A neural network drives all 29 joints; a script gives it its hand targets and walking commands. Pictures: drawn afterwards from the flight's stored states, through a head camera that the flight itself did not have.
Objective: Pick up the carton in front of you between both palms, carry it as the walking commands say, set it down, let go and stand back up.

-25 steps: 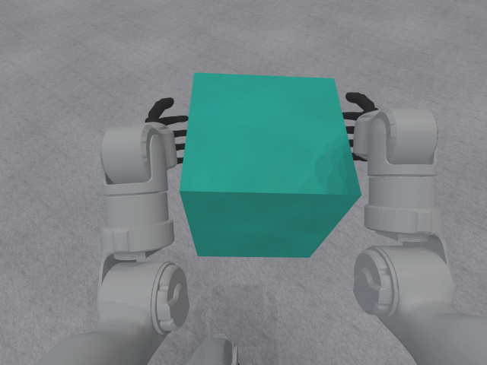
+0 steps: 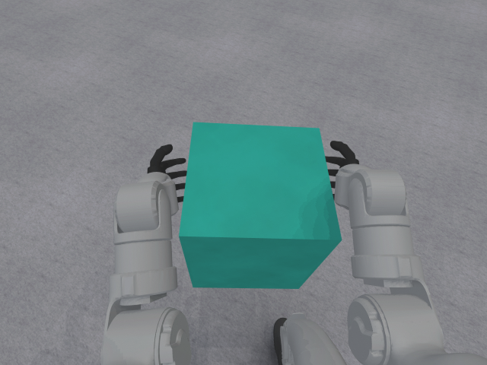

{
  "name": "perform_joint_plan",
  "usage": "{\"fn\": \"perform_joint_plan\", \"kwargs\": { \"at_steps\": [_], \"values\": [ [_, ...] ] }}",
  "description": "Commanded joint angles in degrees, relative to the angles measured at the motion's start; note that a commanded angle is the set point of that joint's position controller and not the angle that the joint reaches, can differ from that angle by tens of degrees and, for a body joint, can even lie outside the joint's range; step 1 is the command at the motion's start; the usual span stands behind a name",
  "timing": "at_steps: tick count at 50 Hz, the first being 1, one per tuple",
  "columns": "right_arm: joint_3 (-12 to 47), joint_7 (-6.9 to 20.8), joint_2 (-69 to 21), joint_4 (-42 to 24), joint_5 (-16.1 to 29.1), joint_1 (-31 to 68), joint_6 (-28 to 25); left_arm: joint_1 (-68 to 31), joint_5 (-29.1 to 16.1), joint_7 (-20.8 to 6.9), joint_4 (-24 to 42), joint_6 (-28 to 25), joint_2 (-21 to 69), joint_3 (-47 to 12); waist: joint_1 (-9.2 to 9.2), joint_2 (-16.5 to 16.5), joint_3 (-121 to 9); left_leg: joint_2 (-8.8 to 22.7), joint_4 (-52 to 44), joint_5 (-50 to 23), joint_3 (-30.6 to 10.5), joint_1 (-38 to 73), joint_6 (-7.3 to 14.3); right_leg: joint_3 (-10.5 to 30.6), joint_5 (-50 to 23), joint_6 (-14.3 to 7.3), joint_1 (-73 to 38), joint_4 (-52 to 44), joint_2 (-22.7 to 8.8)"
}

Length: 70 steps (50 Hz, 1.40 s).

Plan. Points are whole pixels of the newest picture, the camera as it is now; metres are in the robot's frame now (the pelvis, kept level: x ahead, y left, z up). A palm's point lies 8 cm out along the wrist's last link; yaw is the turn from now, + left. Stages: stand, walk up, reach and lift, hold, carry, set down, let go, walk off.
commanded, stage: carry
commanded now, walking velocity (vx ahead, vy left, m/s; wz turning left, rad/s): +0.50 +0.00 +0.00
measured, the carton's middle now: (251, 214) +0.36 -0.02 -0.02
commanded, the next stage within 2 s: none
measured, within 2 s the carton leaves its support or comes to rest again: neither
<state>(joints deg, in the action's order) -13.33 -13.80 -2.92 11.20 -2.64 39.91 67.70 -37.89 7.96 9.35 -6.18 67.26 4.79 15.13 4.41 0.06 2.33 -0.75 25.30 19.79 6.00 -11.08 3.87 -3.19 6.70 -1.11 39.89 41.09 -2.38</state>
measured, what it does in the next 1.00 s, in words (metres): walks ahead: right foot, then left foot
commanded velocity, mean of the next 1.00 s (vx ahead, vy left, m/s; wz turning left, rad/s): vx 0.50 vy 0.00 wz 0.00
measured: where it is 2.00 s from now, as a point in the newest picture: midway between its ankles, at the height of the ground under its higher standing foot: (223, 139)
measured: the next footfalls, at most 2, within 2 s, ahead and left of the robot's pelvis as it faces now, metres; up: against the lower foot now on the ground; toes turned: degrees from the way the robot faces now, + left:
right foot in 0.08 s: +0.23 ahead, -0.11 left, +0.00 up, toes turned -6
left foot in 0.58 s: +0.53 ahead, +0.11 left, +0.00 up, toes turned +10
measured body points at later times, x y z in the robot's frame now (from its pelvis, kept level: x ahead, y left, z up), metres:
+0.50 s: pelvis +0.31 -0.02 +0.01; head +0.28 -0.03 +0.46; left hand +0.60 +0.14 +0.11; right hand +0.61 -0.16 +0.09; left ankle +0.43 +0.12 -0.71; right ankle +0.19 -0.11 -0.74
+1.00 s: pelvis +0.58 +0.02 +0.01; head +0.56 +0.02 +0.46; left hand +0.87 +0.16 +0.10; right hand +0.87 -0.14 +0.10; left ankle +0.49 +0.10 -0.74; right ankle +0.73 -0.13 -0.70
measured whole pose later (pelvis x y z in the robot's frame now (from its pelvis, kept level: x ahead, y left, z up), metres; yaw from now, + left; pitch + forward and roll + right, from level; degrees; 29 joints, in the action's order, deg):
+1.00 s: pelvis +0.58 +0.02 +0.01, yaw -1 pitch +4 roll -1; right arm -6.3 -11.6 -8.5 -12.4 -6.5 14.2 70.4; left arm -13.0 8.4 8.6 14.2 69.6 8.3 5.6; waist 0.5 -0.2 -8.9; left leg 1.2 13.6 15.8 10.8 -1.8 1.4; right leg -7.9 3.8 1.4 33.0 31.8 -5.5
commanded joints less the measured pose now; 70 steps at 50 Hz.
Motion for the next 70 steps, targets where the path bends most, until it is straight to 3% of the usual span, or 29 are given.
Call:
{"fn": "perform_joint_plan", "kwargs": {
  "at_steps": [1,2,3,4,5,6,9,13,16,24,26,28,29,30,31,33,35,37,41,47,51,53,54,55,56,57,60,63,70],
  "values": [
    [37.2,23.4,-67.8,-6.1,26.6,41.9,-2.2,-37.6,-24.6,-13.6,1.2,-2.2,65.1,-39.3,-1.12,8.3,-32.3,9.5,6.8,-54.9,-3.2,19.8,1.9,-8.1,-10.5,-1.6,-18.7,-17.3,5.7],
    [37.0,23.2,-66.6,-5.8,25.8,39.9,-2.3,-37.1,-24.7,-13.9,1.1,-2.1,64.9,-39.9,-2.43,7.5,-34.2,8.3,13.1,-52.3,-0.5,15.0,-0.2,-8.4,-14.6,-2.2,-29.9,-21.8,4.8],
    [37.2,23.0,-65.9,-5.8,25.3,39.9,-2.1,-36.4,-24.9,-14.2,1.5,-2.2,64.5,-39.9,-4.90,5.1,-35.4,7.4,19.9,-39.1,-1.0,4.2,-2.0,-2.1,-16.0,-3.4,-42.5,-20.5,-1.4],
    [37.7,23.0,-66.1,-5.9,25.2,39.7,-1.8,-35.7,-25.4,-14.5,2.1,-2.0,63.1,-39.4,-5.60,-5.7,-39.7,4.8,29.9,-12.1,-1.3,-10.3,-4.0,14.8,-33.2,-7.0,-57.6,-14.0,-15.5],
    [37.3,22.9,-65.8,-5.1,24.7,36.9,-1.4,-34.9,-25.4,-14.7,1.6,-1.6,61.8,-38.6,-5.41,-16.2,-42.2,-0.8,41.5,14.5,-3.7,-24.9,-4.6,28.9,-30.7,-13.9,-67.4,-14.9,-24.2],
    [36.5,22.7,-64.2,-6.7,24.8,36.3,-0.7,-31.9,-25.3,-14.8,1.2,-1.2,61.0,-38.4,-6.51,-13.5,-42.0,0.2,44.4,10.4,-6.4,-30.6,-3.8,28.2,-23.6,-15.2,-68.3,-16.2,-20.6],
    [36.8,22.1,-66.4,-9.8,24.6,34.1,0.2,-34.2,-27.4,-15.4,9.7,0.2,63.6,-39.3,-5.76,-5.0,-35.0,4.6,35.8,3.5,-6.5,-29.5,-4.4,18.0,-21.3,-9.2,-56.9,-22.0,-16.8],
    [37.6,20.4,-67.4,-15.9,21.9,26.1,1.0,-30.8,-28.4,-16.6,17.1,2.3,64.6,-41.1,-5.46,-6.6,-33.5,3.4,26.9,-1.3,-2.6,-26.5,-5.6,11.4,-21.6,-7.7,-53.4,-25.2,-14.2],
    [40.0,19.8,-66.5,-17.7,18.9,18.6,1.6,-22.4,-27.5,-18.1,16.8,3.6,63.8,-43.0,-5.23,-7.7,-30.4,3.8,20.7,-6.4,-1.0,-28.2,-6.0,6.8,-23.1,-6.9,-53.4,-25.7,-12.3],
    [46.1,23.0,-64.5,-21.8,19.2,10.1,2.1,-7.3,-25.2,-21.0,13.8,3.1,63.3,-45.6,-5.78,-9.9,-18.1,3.2,4.2,-16.7,3.2,-21.2,-4.3,0.2,-22.0,-4.7,-45.4,-26.8,-10.7],
    [45.9,23.8,-64.0,-22.2,19.6,7.6,2.6,-4.4,-24.6,-20.8,13.2,2.9,63.3,-45.3,-5.72,-9.9,-17.5,2.8,0.9,-17.4,4.8,-14.5,-3.5,-0.9,-22.8,-3.6,-42.9,-23.5,-10.6],
    [45.1,24.5,-62.9,-20.7,20.1,5.5,2.9,-4.7,-24.6,-20.4,13.2,3.1,62.3,-45.7,-3.97,-4.8,-22.6,1.7,-0.6,-11.8,6.3,4.8,-2.2,-5.9,-20.8,-0.7,-34.4,-7.9,-6.8],
    [44.2,24.8,-61.4,-20.3,19.9,4.2,2.8,-5.0,-25.0,-20.3,14.2,3.3,62.0,-46.2,-3.22,3.9,-27.0,12.1,-2.1,-5.4,-9.3,15.6,0.6,-6.9,-6.8,1.5,-23.2,5.1,-4.1],
    [43.0,25.0,-60.7,-18.5,20.0,3.4,2.6,-6.6,-25.5,-20.1,15.2,3.5,61.8,-47.0,-3.16,16.0,-28.1,23.0,-9.6,-0.9,-32.8,24.5,6.9,-5.0,13.7,2.7,-6.9,18.5,2.6],
    [43.3,25.3,-62.3,-17.6,20.2,3.0,2.1,-8.6,-25.8,-19.9,16.7,3.5,61.2,-47.7,-2.78,16.6,-26.2,24.9,-10.8,-6.9,-35.8,24.9,9.7,-0.1,22.1,1.8,-0.7,26.5,2.1],
    [43.5,25.3,-64.3,-21.0,21.4,5.5,1.5,-10.5,-27.1,-19.7,17.8,2.5,63.8,-49.1,-3.21,7.8,-25.0,22.1,-10.8,-11.3,-26.3,16.7,7.1,3.3,18.5,0.8,-0.4,29.2,-2.3],
    [44.5,25.4,-65.6,-22.7,22.5,6.7,1.1,-8.7,-27.1,-19.3,19.0,1.5,65.0,-49.2,-3.93,2.3,-24.7,20.0,-14.3,-4.4,-18.7,9.5,4.0,3.6,11.6,1.0,-4.3,22.9,-5.1],
    [45.4,25.5,-65.6,-25.1,23.2,7.0,0.6,-7.1,-26.8,-18.6,20.1,0.6,66.2,-49.8,-3.93,5.2,-24.8,18.2,-15.8,-2.8,-12.6,7.5,3.3,0.8,9.7,1.5,-6.2,16.1,-4.3],
    [45.2,25.7,-63.3,-24.4,22.4,2.3,1.0,-3.2,-25.4,-17.8,20.1,0.4,65.1,-49.9,-3.67,7.1,-21.3,17.6,-18.5,-4.9,-8.1,9.4,4.3,-1.9,3.9,3.0,-3.7,3.0,-4.5],
    [45.0,25.1,-59.6,-26.1,21.7,1.5,2.6,-3.7,-25.9,-17.6,22.2,2.1,61.5,-50.0,-3.37,6.9,-17.2,15.0,-16.2,-19.4,-2.4,13.7,2.9,-5.8,-4.2,2.6,-5.1,-9.3,-2.2],
    [44.5,24.5,-58.2,-24.6,20.2,0.2,3.8,-3.1,-26.1,-18.4,20.5,3.8,59.4,-48.8,-2.98,8.2,-15.8,14.5,-10.6,-27.1,-0.4,15.6,1.7,-8.9,-2.9,1.1,-10.8,-15.5,-0.8],
    [44.8,24.3,-58.5,-24.4,20.2,1.2,4.0,-2.2,-26.2,-18.7,19.3,4.1,59.1,-48.0,-4.38,6.0,-19.5,12.0,1.9,-34.3,3.9,10.6,-0.7,-12.2,-0.4,0.0,-26.1,-18.9,1.8],
    [44.9,24.3,-58.2,-24.2,20.4,1.4,4.2,-2.4,-26.1,-18.8,18.7,4.1,59.2,-47.6,-5.44,3.2,-23.9,10.4,12.6,-28.2,5.7,1.2,-2.9,-7.0,3.7,-1.1,-39.9,-17.6,-2.0],
    [45.4,24.4,-58.8,-24.8,21.0,2.6,4.4,-1.9,-25.5,-19.0,18.0,4.0,58.2,-46.9,-5.78,-10.0,-28.7,5.3,30.0,-11.3,5.7,-12.4,-5.0,17.2,9.3,-5.8,-50.9,-21.7,-16.7],
    [45.4,24.6,-59.1,-25.7,21.0,4.4,4.6,-1.5,-25.3,-19.2,15.8,3.4,59.3,-46.2,-6.67,-17.2,-27.6,-0.7,39.4,7.9,2.6,-29.7,-5.2,31.3,2.4,-12.5,-59.5,-25.8,-22.5],
    [45.8,24.8,-60.1,-25.1,21.6,4.8,4.3,-1.4,-25.4,-19.2,16.5,2.9,61.3,-46.4,-5.89,-14.1,-28.0,3.0,45.7,8.7,-3.8,-31.0,-3.7,28.0,-4.8,-12.1,-56.1,-25.0,-21.9],
    [47.1,25.1,-65.3,-25.7,22.8,7.0,2.5,-6.6,-27.0,-19.4,20.8,1.5,65.9,-47.9,-5.41,-4.0,-25.7,8.5,40.3,-0.2,-6.2,-28.0,-2.7,14.5,3.2,-6.9,-44.1,-28.1,-18.1],
    [47.6,24.0,-65.8,-27.5,22.0,5.9,1.1,-6.8,-28.2,-19.6,22.7,0.5,66.4,-48.8,-5.19,-6.9,-24.4,8.3,31.8,-6.0,-3.0,-26.1,-3.8,7.1,7.0,-6.1,-40.7,-32.2,-15.8],
    [47.5,23.0,-63.0,-29.1,20.7,0.9,1.5,-1.9,-27.1,-19.4,24.4,1.4,62.0,-48.7,-5.38,-7.3,-19.8,6.1,9.9,-15.6,2.8,-24.7,-4.8,-2.9,-10.6,-5.8,-44.9,-30.8,-12.1]
  ]
}}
